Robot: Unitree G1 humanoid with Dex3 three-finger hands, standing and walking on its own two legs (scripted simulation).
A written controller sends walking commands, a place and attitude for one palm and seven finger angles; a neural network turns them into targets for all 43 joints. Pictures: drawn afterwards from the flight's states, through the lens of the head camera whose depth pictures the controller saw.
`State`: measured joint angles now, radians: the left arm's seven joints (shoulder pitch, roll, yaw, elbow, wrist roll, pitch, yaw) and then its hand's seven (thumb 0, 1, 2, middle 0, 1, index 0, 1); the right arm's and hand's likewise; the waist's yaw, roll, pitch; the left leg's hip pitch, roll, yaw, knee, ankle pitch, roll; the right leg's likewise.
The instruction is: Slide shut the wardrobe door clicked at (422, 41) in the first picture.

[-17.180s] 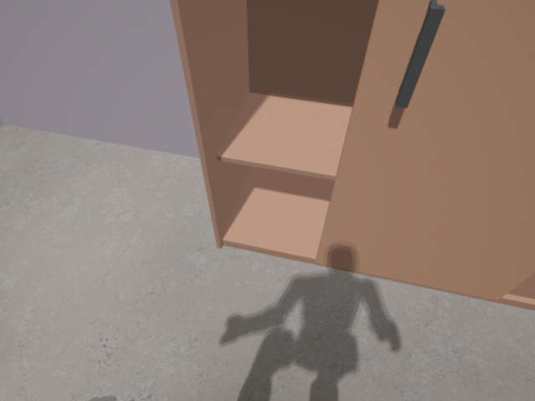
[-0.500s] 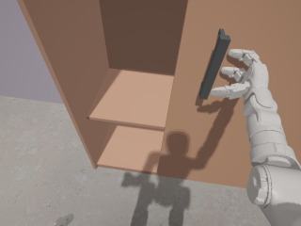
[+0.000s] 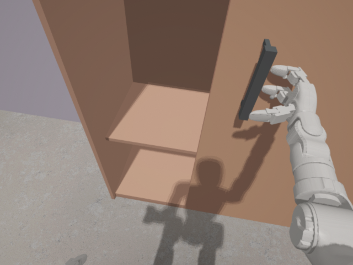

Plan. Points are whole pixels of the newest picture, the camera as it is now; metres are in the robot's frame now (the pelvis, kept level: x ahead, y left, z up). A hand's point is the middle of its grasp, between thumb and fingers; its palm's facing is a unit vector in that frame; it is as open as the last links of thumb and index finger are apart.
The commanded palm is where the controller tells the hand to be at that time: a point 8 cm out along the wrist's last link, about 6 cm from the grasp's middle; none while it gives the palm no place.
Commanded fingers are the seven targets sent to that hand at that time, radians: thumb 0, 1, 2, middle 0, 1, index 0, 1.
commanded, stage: slide the fingers in behind the handle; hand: right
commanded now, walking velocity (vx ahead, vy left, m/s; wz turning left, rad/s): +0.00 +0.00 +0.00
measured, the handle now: (254, 82) +0.51 -0.11 +0.18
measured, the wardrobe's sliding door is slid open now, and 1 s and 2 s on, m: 0.42 0.42 0.42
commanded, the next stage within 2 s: grip the handle and tug to test in 1.42 s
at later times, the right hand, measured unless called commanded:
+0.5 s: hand (261, 94) +0.46 -0.12 +0.19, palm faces +0.03 +1.00 +0.02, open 14.0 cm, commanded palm +0.43 -0.17 +0.18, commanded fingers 0.00 0.50 -0.30 0.30 1.20 0.30 1.20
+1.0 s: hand (251, 94) +0.45 -0.09 +0.19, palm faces +0.04 +1.00 +0.01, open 14.0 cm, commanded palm +0.43 -0.15 +0.18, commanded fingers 0.00 0.50 -0.30 0.30 1.20 0.30 1.20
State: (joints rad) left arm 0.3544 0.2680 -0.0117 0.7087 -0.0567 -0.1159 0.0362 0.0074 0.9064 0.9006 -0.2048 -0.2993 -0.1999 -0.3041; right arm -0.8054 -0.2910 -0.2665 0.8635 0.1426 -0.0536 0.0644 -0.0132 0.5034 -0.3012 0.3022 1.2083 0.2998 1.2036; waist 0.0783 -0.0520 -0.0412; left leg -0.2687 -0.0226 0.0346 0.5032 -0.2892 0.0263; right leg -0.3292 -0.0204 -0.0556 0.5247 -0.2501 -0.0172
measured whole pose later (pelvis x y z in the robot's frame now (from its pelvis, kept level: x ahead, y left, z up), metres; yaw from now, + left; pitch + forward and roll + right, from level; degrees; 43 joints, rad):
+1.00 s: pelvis +0.00 +0.00 +0.00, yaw +0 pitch +2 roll +0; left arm 0.31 0.25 -0.01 0.71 -0.05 -0.09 0.02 0.01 0.91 0.90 -0.20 -0.30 -0.20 -0.30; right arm -0.79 -0.17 -0.18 0.74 0.13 0.02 -0.06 -0.01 0.50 -0.30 0.30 1.20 0.30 1.20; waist 0.06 -0.05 -0.04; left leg -0.24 -0.02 0.04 0.49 -0.29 0.03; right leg -0.30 -0.02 -0.05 0.50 -0.24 -0.01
